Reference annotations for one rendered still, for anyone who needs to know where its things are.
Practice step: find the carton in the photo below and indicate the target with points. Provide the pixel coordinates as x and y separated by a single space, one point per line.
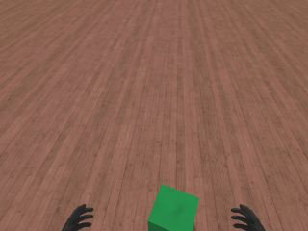
173 210

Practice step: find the robot right hand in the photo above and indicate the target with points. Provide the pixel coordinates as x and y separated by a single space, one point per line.
253 223

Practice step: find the robot left hand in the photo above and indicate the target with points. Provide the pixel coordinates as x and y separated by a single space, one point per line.
72 222

